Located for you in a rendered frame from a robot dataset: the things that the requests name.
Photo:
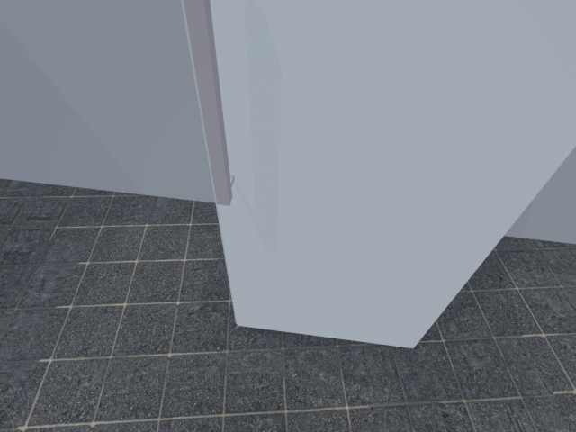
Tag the handle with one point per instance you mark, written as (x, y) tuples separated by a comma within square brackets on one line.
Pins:
[(199, 21)]

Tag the fridge door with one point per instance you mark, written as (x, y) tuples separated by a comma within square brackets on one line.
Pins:
[(381, 149)]

